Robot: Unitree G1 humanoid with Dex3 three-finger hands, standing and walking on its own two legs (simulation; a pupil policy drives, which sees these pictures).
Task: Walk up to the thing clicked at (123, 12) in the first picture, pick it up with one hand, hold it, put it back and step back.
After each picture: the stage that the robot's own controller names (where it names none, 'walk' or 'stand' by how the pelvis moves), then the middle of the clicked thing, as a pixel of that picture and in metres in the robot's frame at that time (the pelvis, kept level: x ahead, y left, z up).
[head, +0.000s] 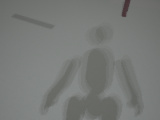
stand; (125, 8) +2.03 -0.59 -0.65
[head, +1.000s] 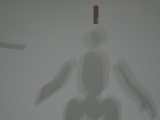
walk; (95, 15) +1.96 -0.07 -0.62
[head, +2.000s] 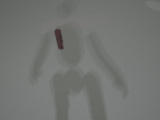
walk; (59, 39) +1.34 +0.32 -0.64
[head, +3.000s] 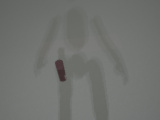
walk; (61, 71) +0.89 +0.26 -0.65
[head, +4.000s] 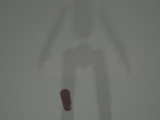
walk; (66, 100) +0.57 +0.17 -0.63
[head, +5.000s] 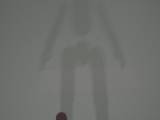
stand; out of the picture +0.41 +0.17 -0.64
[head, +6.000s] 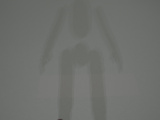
stand; out of the picture +0.39 +0.16 -0.65
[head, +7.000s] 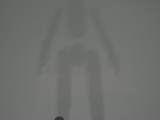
stand; out of the picture +0.41 +0.16 -0.66
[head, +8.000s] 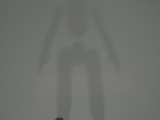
stand; out of the picture +0.40 +0.16 -0.66
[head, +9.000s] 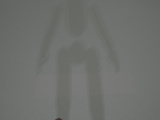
stand; out of the picture +0.39 +0.16 -0.66
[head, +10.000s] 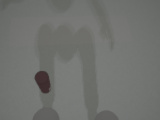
go down; (44, 83) +0.43 +0.18 -0.46
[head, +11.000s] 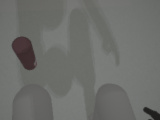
go down; (26, 56) +0.47 +0.23 -0.28
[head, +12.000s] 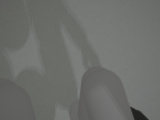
close in; out of the picture +0.44 +0.27 -0.17
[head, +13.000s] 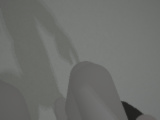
close; out of the picture +0.44 +0.29 -0.16
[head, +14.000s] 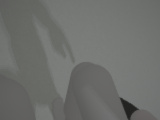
lift; out of the picture +0.40 +0.27 -0.16
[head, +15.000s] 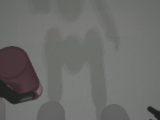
lift; (24, 80) +0.32 +0.19 +0.03
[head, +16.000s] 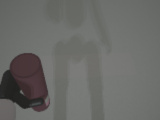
hold; (34, 87) +0.31 +0.16 +0.04
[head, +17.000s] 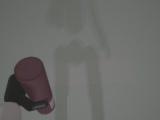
hold; (39, 90) +0.30 +0.15 +0.04
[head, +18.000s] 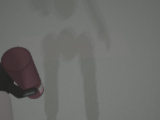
crouch; (27, 78) +0.35 +0.18 -0.01
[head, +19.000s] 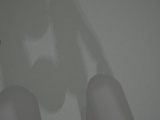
lower; out of the picture +0.49 +0.25 -0.03
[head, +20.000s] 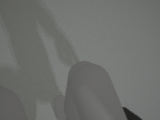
lower; out of the picture +0.45 +0.30 -0.15
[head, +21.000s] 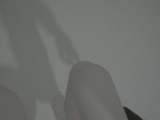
lower; out of the picture +0.44 +0.30 -0.16
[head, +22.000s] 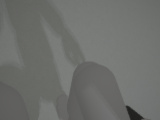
lower; out of the picture +0.42 +0.30 -0.16
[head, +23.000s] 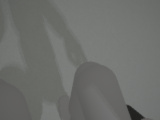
lower; out of the picture +0.41 +0.29 -0.16
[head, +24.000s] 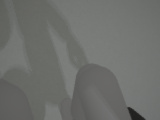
open; out of the picture +0.43 +0.27 -0.17
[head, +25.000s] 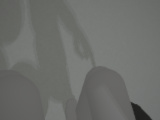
stand; out of the picture +0.42 +0.26 -0.18
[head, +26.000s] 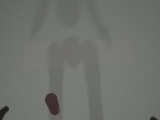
stand; (53, 105) +0.41 +0.17 -0.52
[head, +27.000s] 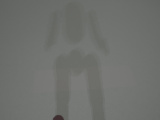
stand; out of the picture +0.40 +0.15 -0.60
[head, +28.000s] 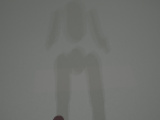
stand; out of the picture +0.40 +0.16 -0.60
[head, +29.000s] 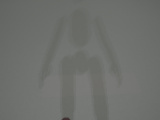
stand; out of the picture +0.44 +0.14 -0.65
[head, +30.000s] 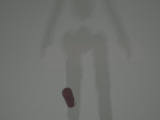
walk; (69, 98) +0.48 +0.17 -0.63
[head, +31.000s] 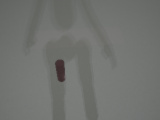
walk; (60, 71) +0.73 +0.14 -0.63
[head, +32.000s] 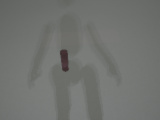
stand; (64, 61) +1.01 +0.21 -0.64
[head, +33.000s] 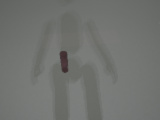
stand; (64, 62) +1.01 +0.19 -0.65
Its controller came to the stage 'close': yes
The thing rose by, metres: 0.69
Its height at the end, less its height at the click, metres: +0.00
